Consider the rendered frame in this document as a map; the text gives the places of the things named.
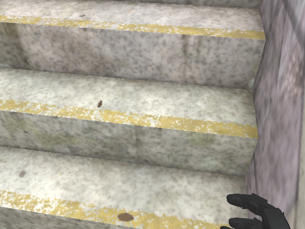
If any robot right hand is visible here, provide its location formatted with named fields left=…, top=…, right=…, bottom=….
left=220, top=193, right=291, bottom=229

